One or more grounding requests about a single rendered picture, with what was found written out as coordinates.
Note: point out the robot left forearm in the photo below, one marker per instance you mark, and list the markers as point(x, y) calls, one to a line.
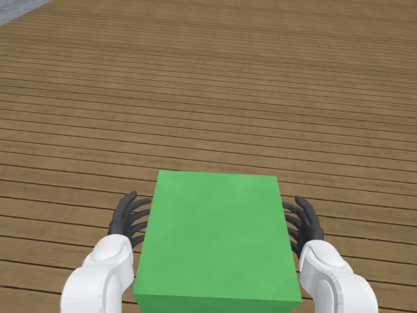
point(98, 285)

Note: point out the robot right forearm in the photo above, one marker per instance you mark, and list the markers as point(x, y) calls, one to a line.
point(331, 283)

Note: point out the left robot hand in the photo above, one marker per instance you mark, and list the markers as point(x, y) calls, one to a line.
point(123, 219)

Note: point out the right robot hand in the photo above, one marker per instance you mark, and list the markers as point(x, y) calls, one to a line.
point(308, 225)

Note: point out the carton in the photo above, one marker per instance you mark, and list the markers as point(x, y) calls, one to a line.
point(216, 243)

